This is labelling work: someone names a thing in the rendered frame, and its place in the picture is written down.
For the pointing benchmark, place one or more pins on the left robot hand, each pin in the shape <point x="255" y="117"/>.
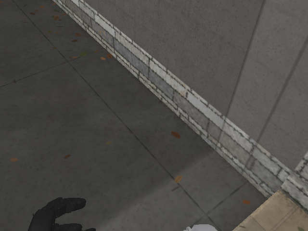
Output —
<point x="44" y="219"/>

